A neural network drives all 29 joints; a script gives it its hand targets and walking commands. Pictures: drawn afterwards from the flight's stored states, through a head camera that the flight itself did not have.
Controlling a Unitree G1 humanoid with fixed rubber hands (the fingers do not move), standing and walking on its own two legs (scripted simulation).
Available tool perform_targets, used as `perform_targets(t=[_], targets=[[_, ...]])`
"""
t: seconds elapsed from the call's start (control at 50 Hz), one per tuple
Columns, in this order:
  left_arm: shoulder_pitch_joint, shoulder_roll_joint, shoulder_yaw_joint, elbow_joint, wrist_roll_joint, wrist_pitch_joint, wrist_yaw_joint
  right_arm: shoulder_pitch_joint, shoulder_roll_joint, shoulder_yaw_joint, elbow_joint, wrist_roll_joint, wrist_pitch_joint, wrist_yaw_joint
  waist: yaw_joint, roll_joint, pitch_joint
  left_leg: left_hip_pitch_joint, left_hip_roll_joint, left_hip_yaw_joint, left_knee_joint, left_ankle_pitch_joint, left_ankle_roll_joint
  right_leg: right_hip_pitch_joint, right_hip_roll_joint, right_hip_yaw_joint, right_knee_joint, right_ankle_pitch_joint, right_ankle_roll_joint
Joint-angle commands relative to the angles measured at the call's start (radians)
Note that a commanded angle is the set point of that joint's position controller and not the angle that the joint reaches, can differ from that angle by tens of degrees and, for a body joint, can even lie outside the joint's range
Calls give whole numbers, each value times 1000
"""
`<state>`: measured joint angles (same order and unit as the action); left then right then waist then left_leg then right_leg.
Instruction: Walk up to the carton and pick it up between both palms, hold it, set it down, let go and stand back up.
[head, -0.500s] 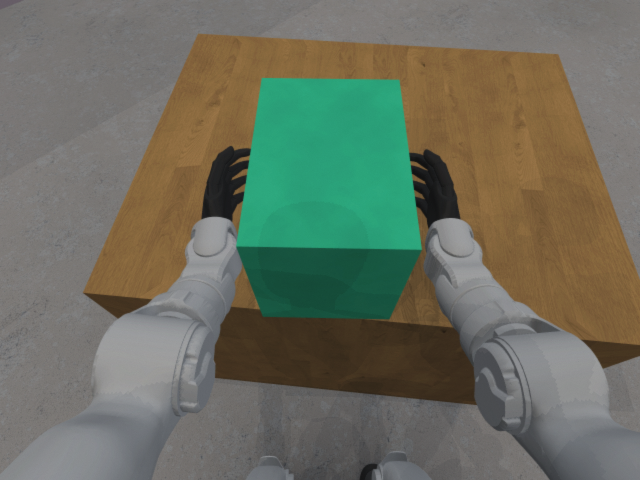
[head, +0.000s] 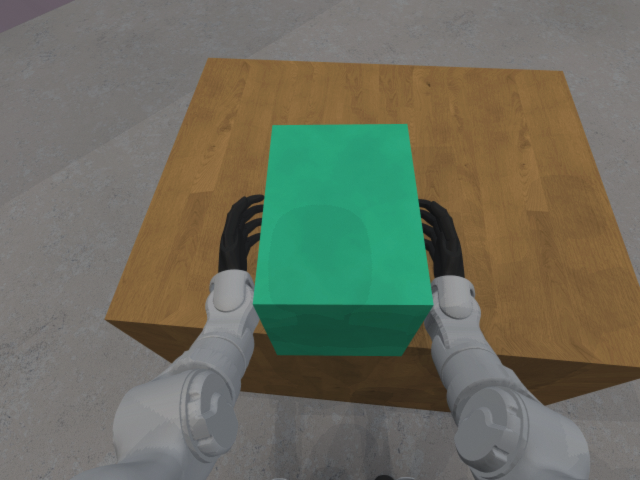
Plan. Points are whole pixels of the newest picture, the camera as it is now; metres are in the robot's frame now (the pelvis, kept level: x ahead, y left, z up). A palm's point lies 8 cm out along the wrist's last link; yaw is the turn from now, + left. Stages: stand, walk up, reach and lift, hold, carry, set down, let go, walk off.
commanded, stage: reach and lift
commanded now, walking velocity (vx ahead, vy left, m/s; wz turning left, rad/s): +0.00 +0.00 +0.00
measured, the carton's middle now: (339, 244) +0.44 +0.00 -0.03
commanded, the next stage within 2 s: none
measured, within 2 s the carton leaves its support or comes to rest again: leaves its support in 1.88 s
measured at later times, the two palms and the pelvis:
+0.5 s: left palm (236, 258) +0.41 +0.14 +0.00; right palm (444, 263) +0.39 -0.14 +0.00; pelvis +0.00 +0.00 +0.01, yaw +0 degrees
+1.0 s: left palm (236, 257) +0.41 +0.14 +0.00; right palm (444, 262) +0.39 -0.14 +0.00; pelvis +0.00 +0.00 +0.01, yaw +0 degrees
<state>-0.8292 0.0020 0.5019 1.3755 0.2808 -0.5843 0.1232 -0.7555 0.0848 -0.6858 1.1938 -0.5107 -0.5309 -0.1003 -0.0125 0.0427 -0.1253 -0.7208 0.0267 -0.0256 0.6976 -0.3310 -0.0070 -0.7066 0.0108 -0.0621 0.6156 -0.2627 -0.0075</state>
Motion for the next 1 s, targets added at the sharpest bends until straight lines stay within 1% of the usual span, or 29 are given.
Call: perform_targets(t=[0.0,0.12,0.2,0.22,0.24,0.26,0.28,0.32,0.36,0.38,0.4,0.42,0.44,0.46,0.48,0.5,0.56,0.6,0.62,0.64,0.66,0.68,0.72,0.78,0.8,0.9,0.92,0.98], targets=[[-427,-460,-201,3,142,21,-123,-452,517,264,83,-134,-23,150,-25,-9,-620,244,-5,85,-68,523,-62,444,10,-40,-25,535,1],[-399,-489,-200,-38,172,36,-113,-439,522,255,65,-141,-33,150,-19,5,-629,290,0,81,-84,574,-70,442,14,-48,-57,542,-6],[-384,-506,-200,-61,188,48,-109,-433,528,251,50,-144,-37,149,-18,10,-636,298,0,81,-101,580,-71,459,12,-49,-75,553,-9],[-390,-459,-174,-42,182,53,-117,-438,526,270,38,-143,-36,145,10,-11,-630,227,-12,103,-104,575,-54,501,-1,-27,-63,586,-2],[-385,-454,-167,-36,181,57,-123,-447,533,278,26,-138,-38,143,10,-32,-625,182,-16,105,-118,547,-42,550,-8,-17,-54,625,6],[-385,-448,-159,-44,184,60,-125,-442,535,276,35,-136,-38,143,13,-33,-621,153,-16,107,-136,523,-39,584,-12,-15,-52,639,8],[-385,-450,-155,-53,192,65,-127,-435,532,269,42,-137,-41,145,9,-18,-614,151,-16,107,-145,513,-42,587,-14,-17,-51,635,9],[-394,-460,-163,-47,189,67,-129,-449,530,269,26,-139,-47,145,12,-17,-640,158,-16,110,-148,506,-41,582,-13,-18,-61,619,7],[-399,-463,-163,-55,199,69,-125,-452,530,260,28,-143,-49,146,14,-11,-647,186,-10,110,-151,531,-45,564,-8,-25,-69,619,2],[-409,-470,-162,-58,198,70,-125,-450,535,255,31,-148,-47,146,8,-13,-647,197,-11,115,-155,521,-47,558,-7,-30,-77,598,2],[-401,-472,-168,-55,197,71,-125,-454,530,253,21,-155,-50,144,4,-21,-665,205,-11,114,-155,532,-46,552,-6,-29,-81,609,3],[-405,-479,-168,-60,197,69,-125,-457,535,252,16,-158,-52,144,7,-20,-671,201,-11,112,-155,531,-45,553,-4,-29,-82,607,0],[-408,-484,-169,-61,201,72,-124,-450,535,244,25,-160,-50,145,1,-6,-665,212,-9,111,-158,537,-48,544,-5,-32,-87,599,0],[-408,-488,-172,-66,198,72,-125,-454,535,247,20,-162,-51,146,4,-12,-679,220,-9,113,-161,536,-48,539,-3,-34,-93,594,-2],[-411,-487,-167,-69,201,75,-124,-451,537,245,29,-158,-49,147,9,-4,-673,225,-8,112,-164,528,-49,536,-3,-35,-98,578,-6],[-408,-484,-164,-72,209,77,-123,-443,533,240,26,-163,-45,147,4,-1,-669,233,-8,112,-172,519,-49,535,-4,-32,-108,566,-7],[-405,-492,-157,-69,213,89,-122,-447,531,223,21,-171,-40,146,1,-6,-670,234,-7,113,-186,499,-46,531,-3,-36,-120,551,-8],[-406,-486,-150,-73,212,87,-121,-452,539,230,11,-172,-40,147,13,-16,-676,220,-7,117,-187,500,-41,532,-2,-35,-119,554,-7],[-413,-485,-151,-80,212,85,-120,-444,544,232,17,-170,-39,147,16,-10,-689,217,-9,116,-192,499,-40,543,-1,-34,-119,558,-8],[-417,-485,-148,-82,217,85,-115,-447,534,222,16,-175,-39,147,11,0,-689,223,-7,115,-194,505,-46,533,0,-38,-118,551,-9],[-416,-490,-145,-79,217,86,-115,-446,537,220,19,-178,-37,145,8,-15,-682,225,-6,115,-195,499,-42,534,2,-36,-126,546,-7],[-414,-492,-147,-80,218,86,-114,-448,541,223,12,-180,-38,145,11,-17,-690,225,-6,114,-199,496,-39,538,0,-37,-127,552,-8],[-400,-498,-143,-63,217,91,-118,-441,541,225,19,-180,-37,144,6,-16,-661,217,-6,115,-207,496,-39,549,-2,-37,-132,558,-9],[-406,-491,-135,-59,217,89,-121,-436,548,232,28,-181,-36,142,8,-27,-656,198,-9,119,-213,467,-32,560,-4,-32,-134,553,-7],[-410,-490,-141,-63,217,91,-122,-441,547,225,22,-182,-38,141,3,-17,-656,196,-8,117,-219,458,-34,561,-6,-33,-137,549,-8],[-425,-501,-145,-80,217,79,-119,-453,555,240,12,-183,-51,137,6,-18,-694,193,-6,114,-219,476,-34,575,-5,-30,-132,590,-7],[-433,-504,-148,-85,215,75,-119,-446,558,240,19,-188,-55,135,1,-18,-701,195,-7,114,-218,484,-36,575,-5,-31,-128,595,-8],[-439,-523,-162,-92,212,57,-116,-453,562,255,26,-191,-79,131,4,-12,-729,205,-6,110,-203,529,-44,569,1,-37,-118,635,-6]])
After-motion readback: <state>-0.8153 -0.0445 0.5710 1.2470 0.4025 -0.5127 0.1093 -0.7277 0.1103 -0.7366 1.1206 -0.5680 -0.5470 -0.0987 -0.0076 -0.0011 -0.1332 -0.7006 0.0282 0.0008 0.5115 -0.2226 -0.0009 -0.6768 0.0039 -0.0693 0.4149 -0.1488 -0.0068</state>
